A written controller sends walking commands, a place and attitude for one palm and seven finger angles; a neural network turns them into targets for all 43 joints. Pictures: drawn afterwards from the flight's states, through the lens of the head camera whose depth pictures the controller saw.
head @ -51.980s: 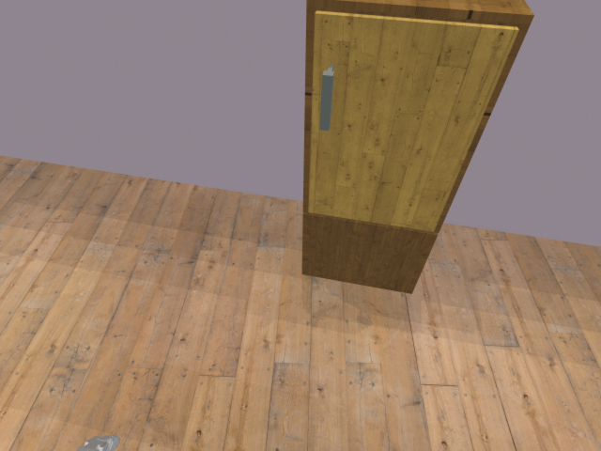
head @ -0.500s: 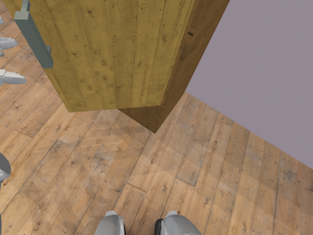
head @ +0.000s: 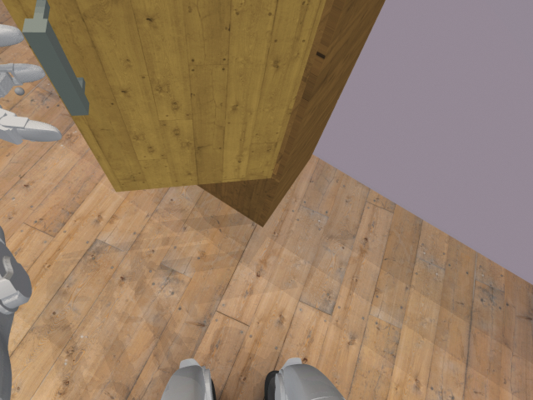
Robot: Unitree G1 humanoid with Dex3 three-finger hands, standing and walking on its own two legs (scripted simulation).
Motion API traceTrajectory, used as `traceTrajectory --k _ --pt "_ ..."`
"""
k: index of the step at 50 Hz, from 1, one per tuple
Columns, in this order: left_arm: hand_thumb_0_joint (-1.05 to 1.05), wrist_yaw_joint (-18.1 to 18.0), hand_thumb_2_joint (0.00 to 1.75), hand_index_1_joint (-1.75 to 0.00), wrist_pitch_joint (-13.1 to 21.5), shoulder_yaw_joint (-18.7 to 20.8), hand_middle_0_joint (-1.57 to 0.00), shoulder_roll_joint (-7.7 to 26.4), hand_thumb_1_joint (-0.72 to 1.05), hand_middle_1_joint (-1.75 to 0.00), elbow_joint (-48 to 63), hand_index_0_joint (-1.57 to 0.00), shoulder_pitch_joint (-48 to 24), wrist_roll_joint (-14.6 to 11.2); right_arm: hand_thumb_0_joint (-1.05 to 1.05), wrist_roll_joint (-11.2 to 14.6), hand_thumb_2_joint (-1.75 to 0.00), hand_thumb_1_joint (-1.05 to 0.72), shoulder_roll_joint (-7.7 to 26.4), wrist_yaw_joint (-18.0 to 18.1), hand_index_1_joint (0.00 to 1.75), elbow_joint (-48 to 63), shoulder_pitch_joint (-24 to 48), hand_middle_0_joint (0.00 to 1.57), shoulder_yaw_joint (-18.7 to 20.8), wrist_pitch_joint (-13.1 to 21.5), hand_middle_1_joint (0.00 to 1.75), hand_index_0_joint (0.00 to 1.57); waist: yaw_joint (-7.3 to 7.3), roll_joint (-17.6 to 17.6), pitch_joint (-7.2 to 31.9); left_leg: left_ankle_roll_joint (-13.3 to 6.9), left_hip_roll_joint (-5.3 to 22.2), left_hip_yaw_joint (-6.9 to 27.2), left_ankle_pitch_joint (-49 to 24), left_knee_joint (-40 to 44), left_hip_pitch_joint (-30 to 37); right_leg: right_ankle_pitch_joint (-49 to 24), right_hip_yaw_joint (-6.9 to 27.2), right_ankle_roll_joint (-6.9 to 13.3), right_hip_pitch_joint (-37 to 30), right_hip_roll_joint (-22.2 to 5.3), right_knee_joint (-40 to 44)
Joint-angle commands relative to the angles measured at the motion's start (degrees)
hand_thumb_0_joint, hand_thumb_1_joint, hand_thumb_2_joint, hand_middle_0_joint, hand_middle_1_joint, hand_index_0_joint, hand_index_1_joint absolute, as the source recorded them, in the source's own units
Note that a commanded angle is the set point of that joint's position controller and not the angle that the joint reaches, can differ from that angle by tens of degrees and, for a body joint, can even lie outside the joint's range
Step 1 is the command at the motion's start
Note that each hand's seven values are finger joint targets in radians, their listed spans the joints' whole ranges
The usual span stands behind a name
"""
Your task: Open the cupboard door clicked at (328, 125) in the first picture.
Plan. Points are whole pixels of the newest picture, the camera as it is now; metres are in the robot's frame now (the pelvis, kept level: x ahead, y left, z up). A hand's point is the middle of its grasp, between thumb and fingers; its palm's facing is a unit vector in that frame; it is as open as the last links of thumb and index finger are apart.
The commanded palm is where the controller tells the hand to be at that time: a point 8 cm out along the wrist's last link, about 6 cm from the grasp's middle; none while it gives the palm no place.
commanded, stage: slide the fingers in behind the handle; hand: left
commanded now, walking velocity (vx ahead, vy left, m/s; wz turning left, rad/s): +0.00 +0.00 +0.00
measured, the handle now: (62, 62) +0.57 +0.24 +0.10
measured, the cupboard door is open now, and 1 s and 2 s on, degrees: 42 42 42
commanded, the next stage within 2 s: close the thumb around the handle in 1.26 s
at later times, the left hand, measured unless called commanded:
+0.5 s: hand (53, 90) +0.51 +0.24 +0.10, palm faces +0.09 -1.00 +0.00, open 14.0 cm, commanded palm +0.49 +0.28 +0.10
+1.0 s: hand (77, 87) +0.52 +0.22 +0.10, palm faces +0.10 -1.00 +0.00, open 14.0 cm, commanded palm +0.50 +0.26 +0.10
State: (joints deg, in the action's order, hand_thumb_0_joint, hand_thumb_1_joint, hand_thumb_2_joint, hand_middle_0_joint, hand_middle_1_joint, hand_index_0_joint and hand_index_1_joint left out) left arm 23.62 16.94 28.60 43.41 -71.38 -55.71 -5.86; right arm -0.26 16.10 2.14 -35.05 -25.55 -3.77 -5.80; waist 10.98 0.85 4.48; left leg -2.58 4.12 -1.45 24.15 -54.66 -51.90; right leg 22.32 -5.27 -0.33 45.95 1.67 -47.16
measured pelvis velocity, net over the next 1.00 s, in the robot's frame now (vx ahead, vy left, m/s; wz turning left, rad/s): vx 0.00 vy -0.02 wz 0.00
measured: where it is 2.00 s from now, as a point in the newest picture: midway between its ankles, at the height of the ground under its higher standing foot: outside the picture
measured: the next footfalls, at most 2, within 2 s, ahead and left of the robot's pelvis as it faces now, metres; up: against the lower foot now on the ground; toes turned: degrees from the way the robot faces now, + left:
none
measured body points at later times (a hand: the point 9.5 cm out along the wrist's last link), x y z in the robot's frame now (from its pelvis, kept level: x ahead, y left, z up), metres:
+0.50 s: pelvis +0.00 -0.01 +0.00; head +0.13 +0.02 +0.43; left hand +0.50 +0.30 +0.10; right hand +0.00 -0.28 -0.10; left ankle +0.01 +0.08 -0.69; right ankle -0.01 -0.13 -0.69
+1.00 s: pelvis +0.00 -0.02 +0.00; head +0.13 +0.01 +0.43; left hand +0.51 +0.27 +0.10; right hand -0.02 -0.28 -0.10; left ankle +0.01 +0.08 -0.69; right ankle -0.01 -0.13 -0.69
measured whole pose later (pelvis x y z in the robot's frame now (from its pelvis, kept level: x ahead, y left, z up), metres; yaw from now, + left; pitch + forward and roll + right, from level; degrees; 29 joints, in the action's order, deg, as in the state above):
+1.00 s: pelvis +0.00 -0.02 +0.00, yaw +0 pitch +20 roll -4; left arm 15.2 19.0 25.9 36.0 -70.9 -55.1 -5.0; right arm -0.2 15.6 0.8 -35.9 -24.8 -2.7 -4.6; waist 10.9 1.6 4.7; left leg -1.3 4.4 -1.7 23.9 -53.5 -49.8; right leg 23.2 -4.9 0.9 45.1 2.0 -48.1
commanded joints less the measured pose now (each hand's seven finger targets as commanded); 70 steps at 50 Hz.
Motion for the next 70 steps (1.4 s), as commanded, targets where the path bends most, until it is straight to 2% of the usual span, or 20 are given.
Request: traceTrajectory --k 1,2,4,7,9,11,16,20,22,23,26,29,39,42,49,54,60,62,66,70 --pt "0.0 -1.6 0.3 -1.2 5.1 2.3 -0.3 16.0 -0.5 -1.2 14.5 -0.3 -23.7 -1.2 0.0 -0.4 -0.9 -0.9 11.9 0.7 0.3 1.8 -10.2 0.2 4.8 0.9 0.3 0.2 -0.64 13.1 27.8 1.6 -0.7 6.9 -29.7 5.4 32.3 -15.5 1.1 1.5 -1.7 2.9 3.2" --pt "0.0 -1.9 0.3 -1.2 5.1 2.0 -0.3 15.6 -0.5 -1.2 14.8 -0.3 -22.6 -0.8 0.0 -0.4 -0.9 -0.9 11.8 0.4 0.3 2.0 -9.8 0.2 4.8 0.9 0.3 0.2 -1.47 15.1 28.6 2.0 -0.6 6.9 -31.2 5.4 33.4 -15.7 1.1 1.5 -1.5 2.8 3.1" --pt "0.0 -2.4 0.3 -1.2 4.7 0.6 -0.3 13.1 -0.5 -1.2 14.6 -0.3 -22.3 -0.9 0.0 -0.3 -0.9 -0.9 11.6 0.2 0.3 1.8 -9.7 0.2 5.0 0.7 0.3 0.2 -0.73 13.4 27.1 1.9 -0.5 6.8 -30.5 5.4 33.1 -15.6 1.0 1.3 -0.9 2.8 3.5" --pt "0.0 -3.2 0.3 -1.2 4.6 2.8 -0.3 14.9 -0.5 -1.2 14.7 -0.3 -20.4 -1.1 0.0 -0.2 -0.9 -0.9 11.7 0.1 0.3 2.4 -9.3 0.2 5.1 0.7 0.3 0.2 -1.66 11.8 28.0 1.5 -0.8 6.0 -30.8 5.5 31.4 -18.0 1.4 1.2 -4.1 2.8 3.3" --pt "0.0 -3.4 0.3 -1.2 4.5 -0.1 -0.3 11.7 -0.5 -1.2 14.4 -0.3 -21.8 -0.9 0.0 0.0 -0.9 -0.9 11.3 0.1 0.3 2.4 -8.7 0.2 5.0 0.7 0.3 0.2 -0.54 10.5 25.1 1.3 -0.9 5.6 -27.7 5.8 29.6 -16.9 1.5 1.0 -3.4 2.7 3.7" --pt "0.0 -4.1 0.3 -1.2 5.1 1.8 -0.3 13.4 -0.5 -1.2 14.6 -0.3 -21.2 -1.0 0.0 -0.1 -0.9 -0.9 11.5 0.1 0.3 2.6 -8.9 0.2 5.0 0.8 0.3 0.2 -1.29 10.2 25.2 1.2 -1.1 5.6 -27.2 5.9 29.0 -17.0 1.6 1.3 -4.5 2.7 3.4" --pt "0.0 -4.8 0.3 -1.2 5.9 -1.2 -0.3 9.5 -0.5 -1.2 14.6 -0.3 -24.3 -0.9 0.0 -0.1 -0.9 -0.9 11.1 0.0 0.3 2.1 -8.6 0.2 5.0 1.3 0.3 0.2 -0.09 11.7 25.2 1.2 -1.2 5.8 -25.7 5.7 29.9 -15.8 1.9 1.4 -2.9 2.6 3.4" --pt "0.0 -5.0 0.3 -1.2 5.4 -1.5 -0.3 9.9 -0.5 -1.2 11.6 -0.3 -25.5 -0.7 0.0 0.0 -0.9 -0.9 11.3 0.2 0.3 1.3 -8.5 0.2 4.8 1.6 0.3 0.2 0.62 9.4 23.6 0.9 -1.4 5.7 -21.7 5.7 26.7 -14.2 2.2 1.0 -2.9 2.3 3.7" --pt "0.0 -5.5 0.3 -1.2 6.0 -0.9 -0.3 10.5 -0.5 -1.2 13.1 -0.3 -26.4 -0.3 0.0 -0.2 -0.9 -0.9 11.3 0.3 0.3 1.1 -9.0 0.2 5.0 1.8 0.3 0.2 0.15 10.5 26.8 1.1 -1.4 6.1 -24.6 5.4 28.9 -15.6 2.2 1.2 -3.3 2.3 3.0" --pt "0.0 -5.6 0.3 -1.2 6.0 -2.8 -0.3 8.1 -0.5 -1.2 13.6 -0.3 -26.7 -0.2 0.0 -0.2 -0.9 -0.9 10.9 0.2 0.3 1.2 -8.6 0.2 4.9 1.9 0.3 0.2 0.43 12.6 26.8 1.3 -1.4 6.0 -25.8 5.1 30.1 -15.9 2.2 1.2 -2.2 2.2 3.0" --pt "0.0 -6.2 0.3 -1.2 6.5 -0.7 -0.3 9.2 -0.5 -1.2 14.9 -0.3 -25.1 -0.8 0.0 -0.4 -0.9 -0.9 11.0 -0.1 0.3 1.0 -9.3 0.2 5.2 2.0 0.3 0.2 -0.22 10.1 29.1 1.0 -1.4 5.9 -28.2 4.6 30.1 -18.5 2.3 1.2 -4.9 2.4 2.7" --pt "0.0 -6.8 0.3 -1.2 5.6 -2.4 -0.3 6.9 -0.5 -1.2 13.3 -0.3 -24.0 -0.3 0.0 -0.2 -0.9 -0.9 10.6 -0.4 0.3 1.2 -8.7 0.2 5.2 1.7 0.3 0.2 -0.27 10.6 26.7 1.0 -1.5 5.2 -26.3 5.0 28.4 -18.1 2.2 1.0 -4.5 2.3 3.0" --pt "0.0 -8.8 0.3 -1.2 5.9 -0.6 -0.3 9.7 -0.5 -1.2 13.1 -0.3 -24.9 0.5 0.0 0.0 -0.9 -0.9 10.5 -0.4 0.3 1.6 -8.8 0.2 5.0 1.9 0.3 0.2 0.0 8.1 25.7 0.2 -2.2 3.7 -22.1 5.2 22.9 -19.4 3.6 0.6 -9.0 2.1 3.5" --pt "0.0 -8.6 0.3 -1.2 6.9 -0.3 -0.3 9.1 -0.5 -1.2 15.4 -0.3 -24.4 0.2 0.0 -0.2 -0.9 -0.9 10.3 -0.6 0.3 1.5 -9.2 0.2 5.3 2.1 0.3 0.2 -0.77 10.1 29.5 0.4 -2.2 3.8 -25.2 4.8 26.1 -21.5 3.6 0.8 -9.4 2.2 3.0" --pt "0.0 -8.1 0.3 -1.2 5.8 -2.3 -0.3 7.3 -0.5 -1.2 12.5 -0.3 -25.0 0.1 0.0 0.0 -0.9 -0.9 10.4 -0.4 0.3 1.1 -9.2 0.2 5.1 2.0 0.3 0.2 0.52 8.2 25.4 0.3 -2.1 3.8 -22.4 5.4 23.9 -19.3 3.4 0.6 -7.9 2.2 3.7" --pt "0.0 -8.2 0.3 -1.2 6.6 -2.2 -0.3 6.9 -0.5 -1.2 14.2 -0.3 -25.4 0.0 0.0 -0.1 -0.9 -0.9 10.3 -0.5 0.3 0.9 -9.5 0.2 5.4 2.1 0.3 0.2 0.19 10.0 28.1 0.5 -2.0 4.2 -25.8 4.9 27.0 -20.9 3.2 0.8 -7.5 2.2 3.1" --pt "0.0 -8.6 0.3 -1.2 5.6 -1.9 -0.3 8.4 -0.5 -1.2 11.5 -0.3 -26.4 0.5 0.0 0.0 -0.9 -0.9 10.7 -0.3 0.3 0.8 -9.5 0.2 5.1 2.1 0.3 0.2 1.0 7.7 24.8 0.2 -2.1 4.1 -21.8 5.2 23.3 -18.4 3.5 0.5 -7.1 2.1 3.7" --pt "0.0 -8.8 0.3 -1.2 6.2 -1.3 -0.3 9.1 -0.5 -1.2 13.0 -0.3 -26.6 0.8 0.0 -0.2 -0.9 -0.9 10.6 -0.4 0.3 0.9 -9.6 0.2 5.1 2.1 0.3 0.2 0.13 10.7 27.7 0.5 -2.1 4.4 -24.5 5.0 26.1 -19.4 3.3 0.8 -7.0 2.0 3.0" --pt "0.0 -8.5 0.3 -1.2 6.1 -2.8 -0.3 5.7 -0.5 -1.2 12.6 -0.3 -24.7 -0.1 0.0 -0.3 -0.9 -0.9 10.4 -0.6 0.3 1.0 -9.7 0.2 5.2 2.1 0.3 0.2 0.58 8.9 27.1 0.6 -1.8 4.7 -26.8 4.7 27.1 -20.4 2.7 0.9 -6.0 2.4 2.9" --pt "0.0 -8.8 0.35 -1.21 6.0 -1.9 -0.31 7.4 -0.39 -1.21 13.4 -0.31 -26.4 0.2 0.0 -0.3 -0.9 -0.9 10.8 -0.5 0.3 0.7 -9.7 0.2 5.4 2.0 0.3 0.2 0.72 8.6 27.0 0.7 -1.6 5.0 -25.5 5.0 26.9 -19.2 2.7 0.8 -5.7 2.3 3.1"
